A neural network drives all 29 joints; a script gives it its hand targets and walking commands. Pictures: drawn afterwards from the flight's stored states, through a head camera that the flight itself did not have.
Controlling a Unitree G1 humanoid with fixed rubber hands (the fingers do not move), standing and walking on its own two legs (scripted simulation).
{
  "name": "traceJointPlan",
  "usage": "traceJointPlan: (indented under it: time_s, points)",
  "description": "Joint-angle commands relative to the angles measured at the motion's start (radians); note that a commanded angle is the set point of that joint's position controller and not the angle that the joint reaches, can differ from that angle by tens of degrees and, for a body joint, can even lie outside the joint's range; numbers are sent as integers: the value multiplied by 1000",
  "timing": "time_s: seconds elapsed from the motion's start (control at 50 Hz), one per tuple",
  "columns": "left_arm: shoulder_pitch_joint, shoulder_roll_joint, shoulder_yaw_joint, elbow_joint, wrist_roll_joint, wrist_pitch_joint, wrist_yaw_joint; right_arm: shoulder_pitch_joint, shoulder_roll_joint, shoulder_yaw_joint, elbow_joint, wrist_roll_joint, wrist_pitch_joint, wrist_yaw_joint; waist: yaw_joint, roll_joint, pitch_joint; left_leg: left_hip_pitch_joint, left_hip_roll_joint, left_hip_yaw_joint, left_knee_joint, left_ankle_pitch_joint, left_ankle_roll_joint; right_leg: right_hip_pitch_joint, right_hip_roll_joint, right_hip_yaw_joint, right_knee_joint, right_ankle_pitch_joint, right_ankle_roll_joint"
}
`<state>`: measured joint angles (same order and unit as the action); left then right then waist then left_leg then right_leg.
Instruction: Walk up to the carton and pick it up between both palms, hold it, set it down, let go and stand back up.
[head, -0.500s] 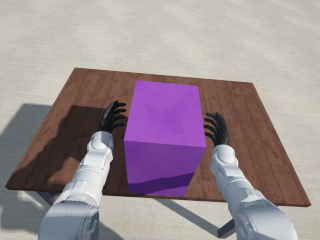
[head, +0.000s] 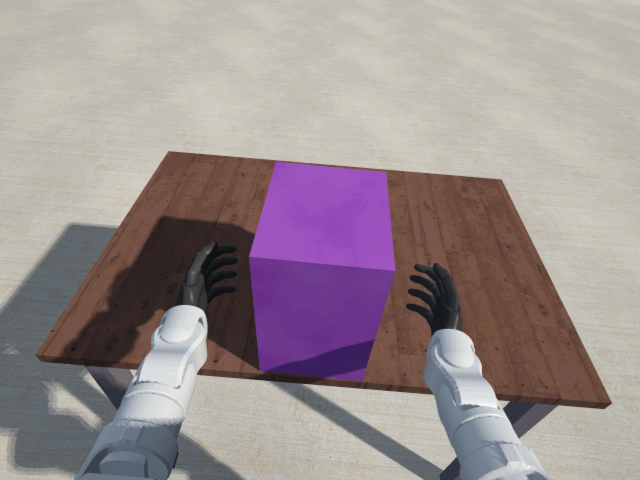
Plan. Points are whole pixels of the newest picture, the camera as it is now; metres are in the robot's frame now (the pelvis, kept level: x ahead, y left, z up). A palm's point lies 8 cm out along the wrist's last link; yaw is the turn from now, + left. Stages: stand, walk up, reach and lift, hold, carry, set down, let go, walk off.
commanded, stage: set down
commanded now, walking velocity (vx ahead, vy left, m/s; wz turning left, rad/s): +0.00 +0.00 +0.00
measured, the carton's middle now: (320, 275) +0.41 -0.01 +0.03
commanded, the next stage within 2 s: none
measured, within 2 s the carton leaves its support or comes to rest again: neither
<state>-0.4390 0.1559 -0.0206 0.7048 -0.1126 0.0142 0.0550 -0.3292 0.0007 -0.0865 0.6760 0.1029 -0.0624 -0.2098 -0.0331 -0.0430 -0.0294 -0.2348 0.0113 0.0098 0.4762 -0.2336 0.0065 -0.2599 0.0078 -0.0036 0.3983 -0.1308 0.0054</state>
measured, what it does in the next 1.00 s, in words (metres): stands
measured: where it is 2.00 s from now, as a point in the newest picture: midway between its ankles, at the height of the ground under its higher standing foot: outside the picture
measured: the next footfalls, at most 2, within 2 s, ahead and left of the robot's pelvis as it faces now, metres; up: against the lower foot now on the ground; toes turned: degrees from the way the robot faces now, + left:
none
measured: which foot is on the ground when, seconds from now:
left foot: down 0.00-1.00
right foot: down 0.00-1.00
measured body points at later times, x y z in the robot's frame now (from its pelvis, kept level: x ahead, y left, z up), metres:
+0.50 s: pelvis +0.03 +0.00 +0.01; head +0.02 +0.03 +0.45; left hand +0.26 +0.19 +0.04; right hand +0.25 -0.17 +0.05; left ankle +0.01 +0.11 -0.74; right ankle +0.05 -0.12 -0.74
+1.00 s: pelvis +0.04 +0.00 +0.01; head +0.05 +0.01 +0.46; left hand +0.22 +0.20 +0.02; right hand +0.21 -0.18 +0.03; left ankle +0.01 +0.11 -0.74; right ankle +0.05 -0.12 -0.74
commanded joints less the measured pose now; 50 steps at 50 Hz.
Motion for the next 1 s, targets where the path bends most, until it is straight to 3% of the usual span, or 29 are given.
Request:
traceJointPlan:
  time_s: [0.0,0.1,0.26,0.42,0.54,0.74,0.98]
  points:
    - [-265,50,2,-330,4,43,-8,-255,-41,33,-329,6,1,-1,17,75,-246,-11,-40,36,-138,24,-23,265,29,7,-59,-41,-7]
    - [-113,61,17,-540,13,117,-3,-93,-48,48,-490,-2,27,-7,32,67,-209,31,-38,34,-154,65,-23,304,37,2,-66,-6,-8]
    - [237,67,4,-890,-17,187,-11,252,-75,96,-779,18,36,-5,48,60,-169,145,-33,32,-148,260,-39,311,49,-5,-75,116,-18]
    - [477,98,-43,-1077,-62,179,-36,533,-69,127,-960,37,61,18,68,114,-58,129,-17,29,-180,243,-49,249,32,11,-105,57,-43]
    - [633,125,-57,-1127,-68,147,-40,684,-70,127,-1018,46,68,34,79,127,-6,96,-6,24,-201,195,-45,254,20,23,-113,35,-49]
    - [780,184,-14,-1082,-73,67,-69,825,-40,159,-1079,5,15,18,87,28,62,112,-16,32,-185,182,-11,246,-7,43,-140,65,-28]
    - [817,200,-32,-1039,-67,-13,-62,844,-58,130,-965,15,-47,54,72,115,32,80,15,9,-185,183,-19,281,5,41,-118,55,-44]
